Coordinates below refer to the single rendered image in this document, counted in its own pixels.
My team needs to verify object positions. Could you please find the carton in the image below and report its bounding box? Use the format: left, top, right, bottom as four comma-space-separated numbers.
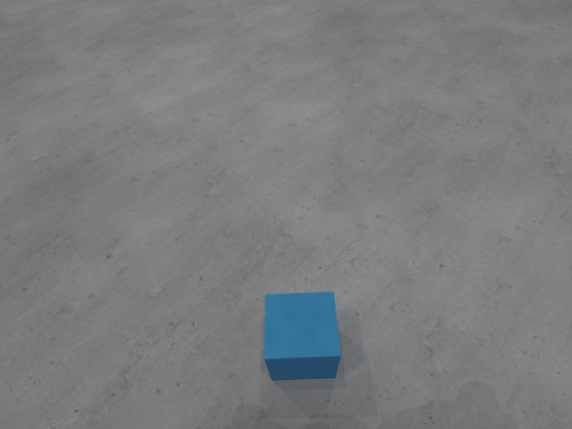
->
265, 291, 341, 381

